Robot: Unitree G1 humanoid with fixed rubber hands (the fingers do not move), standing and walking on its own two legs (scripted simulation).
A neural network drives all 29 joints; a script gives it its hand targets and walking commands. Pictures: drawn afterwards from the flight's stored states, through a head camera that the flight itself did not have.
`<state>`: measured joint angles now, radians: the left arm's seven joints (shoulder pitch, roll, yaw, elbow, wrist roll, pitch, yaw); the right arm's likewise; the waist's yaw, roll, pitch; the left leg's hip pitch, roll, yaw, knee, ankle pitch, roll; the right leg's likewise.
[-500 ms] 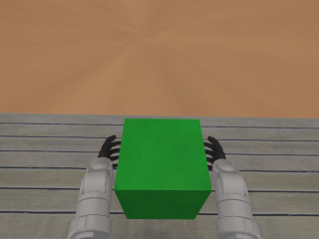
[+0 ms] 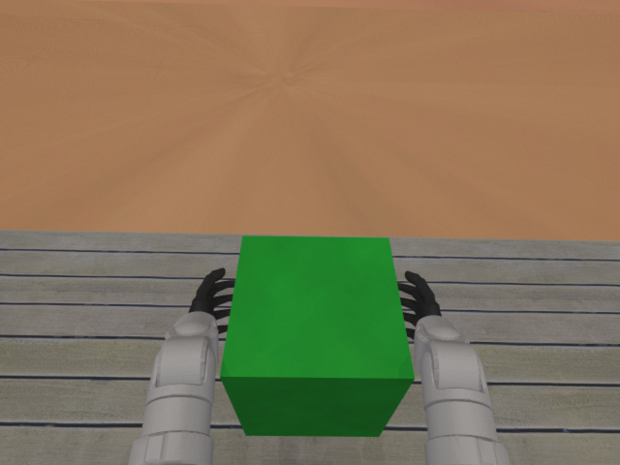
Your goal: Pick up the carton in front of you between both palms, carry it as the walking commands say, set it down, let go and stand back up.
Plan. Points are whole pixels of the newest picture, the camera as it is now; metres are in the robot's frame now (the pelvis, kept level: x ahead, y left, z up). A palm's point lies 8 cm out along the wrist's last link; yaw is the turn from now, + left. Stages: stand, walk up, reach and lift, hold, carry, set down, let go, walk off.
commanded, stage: hold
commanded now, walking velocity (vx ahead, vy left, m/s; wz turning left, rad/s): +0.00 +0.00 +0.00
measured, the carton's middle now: (314, 341) +0.30 +0.00 -0.03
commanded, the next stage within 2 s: carry in 1.08 s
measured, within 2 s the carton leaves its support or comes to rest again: neither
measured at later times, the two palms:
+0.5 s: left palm (200, 325) +0.28 +0.15 +0.05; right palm (430, 329) +0.28 -0.15 +0.05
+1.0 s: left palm (200, 324) +0.28 +0.15 +0.05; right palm (429, 328) +0.28 -0.15 +0.05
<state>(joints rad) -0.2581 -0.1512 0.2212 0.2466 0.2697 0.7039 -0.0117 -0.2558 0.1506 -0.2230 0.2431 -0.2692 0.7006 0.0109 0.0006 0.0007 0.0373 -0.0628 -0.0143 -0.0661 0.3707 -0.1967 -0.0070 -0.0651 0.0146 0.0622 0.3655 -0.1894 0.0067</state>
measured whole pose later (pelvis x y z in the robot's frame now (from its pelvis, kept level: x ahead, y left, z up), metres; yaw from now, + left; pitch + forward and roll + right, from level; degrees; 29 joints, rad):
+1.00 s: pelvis +0.00 +0.00 +0.00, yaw +0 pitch -8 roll +0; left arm -0.24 -0.15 0.19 0.18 0.27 0.77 -0.01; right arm -0.24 0.15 -0.19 0.18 -0.26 0.77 0.01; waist 0.00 0.00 0.05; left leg -0.03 -0.01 -0.07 0.36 -0.19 -0.01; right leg -0.03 0.02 0.06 0.35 -0.18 0.01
